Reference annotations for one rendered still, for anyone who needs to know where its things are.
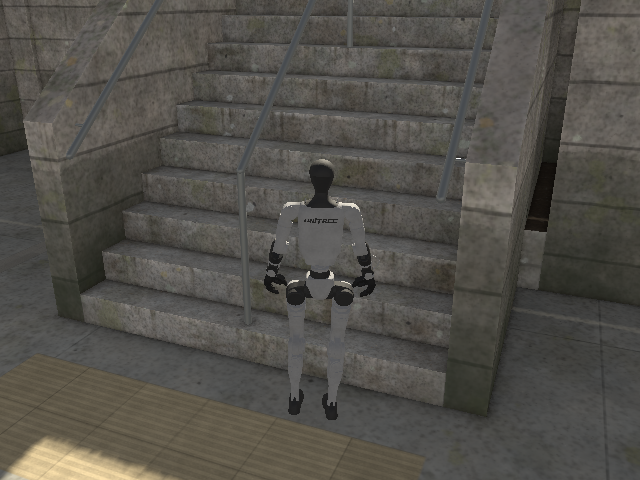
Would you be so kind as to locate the stairs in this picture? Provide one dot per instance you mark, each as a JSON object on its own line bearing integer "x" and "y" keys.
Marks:
{"x": 382, "y": 112}

